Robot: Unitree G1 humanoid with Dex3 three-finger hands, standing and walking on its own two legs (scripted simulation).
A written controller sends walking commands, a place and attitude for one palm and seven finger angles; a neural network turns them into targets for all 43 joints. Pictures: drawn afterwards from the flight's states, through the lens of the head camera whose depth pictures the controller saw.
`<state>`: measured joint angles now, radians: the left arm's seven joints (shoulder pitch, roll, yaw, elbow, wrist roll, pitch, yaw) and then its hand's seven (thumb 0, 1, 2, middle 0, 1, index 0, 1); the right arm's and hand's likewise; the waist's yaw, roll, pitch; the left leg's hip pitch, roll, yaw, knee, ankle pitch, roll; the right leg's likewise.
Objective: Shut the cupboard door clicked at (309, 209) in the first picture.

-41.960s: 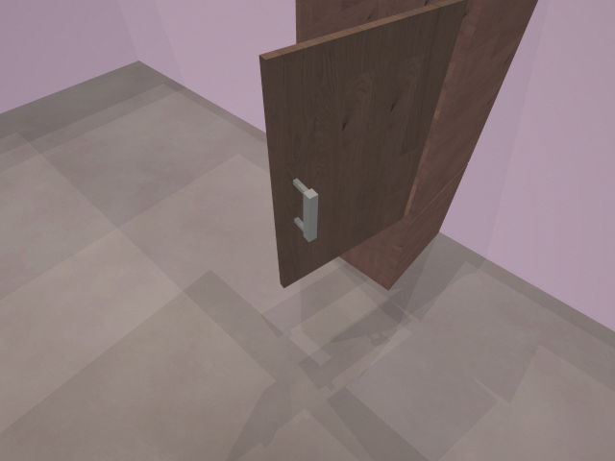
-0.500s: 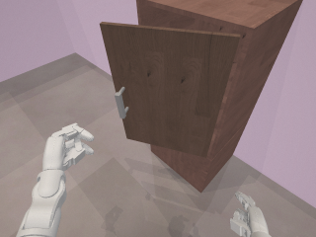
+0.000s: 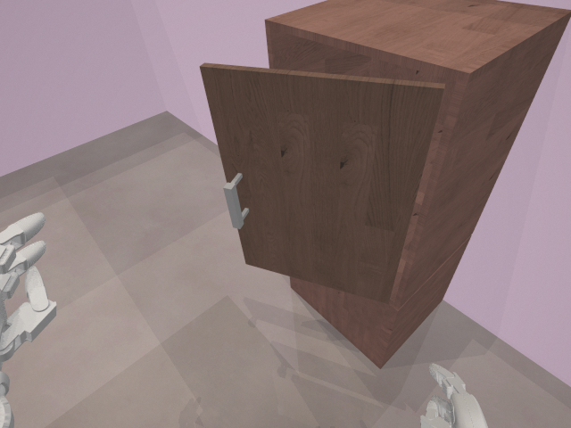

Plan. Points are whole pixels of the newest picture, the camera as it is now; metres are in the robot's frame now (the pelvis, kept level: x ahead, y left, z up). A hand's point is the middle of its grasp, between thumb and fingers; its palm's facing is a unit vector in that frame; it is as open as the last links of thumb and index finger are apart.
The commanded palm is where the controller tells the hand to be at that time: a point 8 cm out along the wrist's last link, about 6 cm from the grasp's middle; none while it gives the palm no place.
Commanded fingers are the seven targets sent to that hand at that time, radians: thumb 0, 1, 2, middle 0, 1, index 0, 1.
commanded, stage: draw the hand back to the body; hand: left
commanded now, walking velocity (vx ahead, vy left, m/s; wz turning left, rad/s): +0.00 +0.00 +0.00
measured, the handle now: (238, 201) +0.61 +0.21 -0.06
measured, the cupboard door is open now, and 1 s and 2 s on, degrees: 27 27 27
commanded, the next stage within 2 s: step back with the hand held close in 0.30 s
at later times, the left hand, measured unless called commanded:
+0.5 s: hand (68, 298) +0.20 +0.27 +0.17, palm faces +0.46 -0.77 -0.44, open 7.4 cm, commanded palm +0.14 +0.30 +0.18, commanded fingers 0.00 0.90 0.90 -0.20 -0.30 -0.20 -0.30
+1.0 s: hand (4, 347) +0.14 +0.30 +0.16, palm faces +0.41 -0.77 -0.49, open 7.4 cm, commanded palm +0.08 +0.33 +0.18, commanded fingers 0.00 0.90 0.90 -0.20 -0.30 -0.20 -0.30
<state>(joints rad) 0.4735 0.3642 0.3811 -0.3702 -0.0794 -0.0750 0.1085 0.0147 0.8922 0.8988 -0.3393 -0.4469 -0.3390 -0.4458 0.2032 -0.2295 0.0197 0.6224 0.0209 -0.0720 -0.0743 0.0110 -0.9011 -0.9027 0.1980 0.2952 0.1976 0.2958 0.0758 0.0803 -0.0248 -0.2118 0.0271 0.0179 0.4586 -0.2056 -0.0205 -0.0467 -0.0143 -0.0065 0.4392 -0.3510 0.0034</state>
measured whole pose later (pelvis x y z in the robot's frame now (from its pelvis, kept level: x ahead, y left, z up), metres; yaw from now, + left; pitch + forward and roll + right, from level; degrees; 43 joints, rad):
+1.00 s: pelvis -0.06 +0.03 -0.01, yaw +0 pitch +1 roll -2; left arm 0.54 0.43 0.43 -0.44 -0.07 -0.18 0.14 0.01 0.89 0.90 -0.21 -0.30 -0.21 -0.30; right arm 0.20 -0.23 0.01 0.57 0.02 -0.01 -0.09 0.01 -0.90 -0.90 0.20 0.30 0.20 0.30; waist 0.00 0.04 0.00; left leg -0.40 0.02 0.02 0.51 -0.12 0.03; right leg -0.24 -0.02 0.00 0.49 -0.27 0.04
